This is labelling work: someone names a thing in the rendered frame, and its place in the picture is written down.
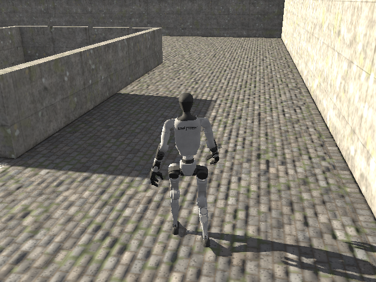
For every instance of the right robot hand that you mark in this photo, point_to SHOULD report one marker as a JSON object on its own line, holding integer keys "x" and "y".
{"x": 216, "y": 159}

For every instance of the left robot upper arm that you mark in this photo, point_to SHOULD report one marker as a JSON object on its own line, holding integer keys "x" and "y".
{"x": 166, "y": 134}

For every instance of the robot left thigh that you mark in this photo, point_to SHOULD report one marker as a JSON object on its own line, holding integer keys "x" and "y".
{"x": 174, "y": 175}

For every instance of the robot right thigh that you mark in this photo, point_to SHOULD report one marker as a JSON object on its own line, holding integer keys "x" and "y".
{"x": 201, "y": 176}

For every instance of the robot thigh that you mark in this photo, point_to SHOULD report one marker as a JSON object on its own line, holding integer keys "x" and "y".
{"x": 201, "y": 176}
{"x": 174, "y": 175}

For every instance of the robot right forearm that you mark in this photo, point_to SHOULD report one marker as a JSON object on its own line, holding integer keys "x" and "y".
{"x": 214, "y": 150}

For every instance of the left robot hand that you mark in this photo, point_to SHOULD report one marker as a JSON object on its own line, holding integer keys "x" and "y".
{"x": 153, "y": 179}

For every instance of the robot left forearm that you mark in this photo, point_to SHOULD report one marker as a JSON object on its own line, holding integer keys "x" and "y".
{"x": 158, "y": 159}

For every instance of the right robot upper arm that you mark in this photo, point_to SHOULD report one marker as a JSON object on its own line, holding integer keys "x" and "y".
{"x": 208, "y": 132}

